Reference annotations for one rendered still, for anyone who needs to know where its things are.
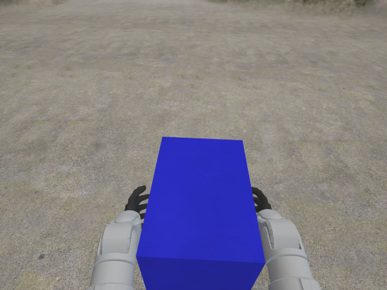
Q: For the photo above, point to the right robot hand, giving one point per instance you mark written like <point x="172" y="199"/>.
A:
<point x="260" y="200"/>

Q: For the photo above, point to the right robot forearm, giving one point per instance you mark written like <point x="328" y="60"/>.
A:
<point x="284" y="253"/>

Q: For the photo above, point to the left robot hand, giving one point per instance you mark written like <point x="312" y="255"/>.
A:
<point x="135" y="199"/>

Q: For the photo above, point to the left robot forearm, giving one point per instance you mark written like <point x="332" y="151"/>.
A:
<point x="115" y="260"/>

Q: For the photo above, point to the carton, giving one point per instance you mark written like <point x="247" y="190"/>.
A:
<point x="200" y="230"/>

